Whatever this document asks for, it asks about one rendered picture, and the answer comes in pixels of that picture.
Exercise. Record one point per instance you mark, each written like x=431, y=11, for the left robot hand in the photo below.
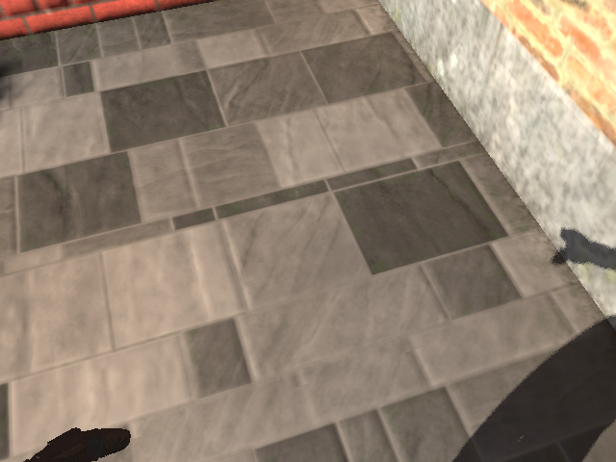
x=83, y=446

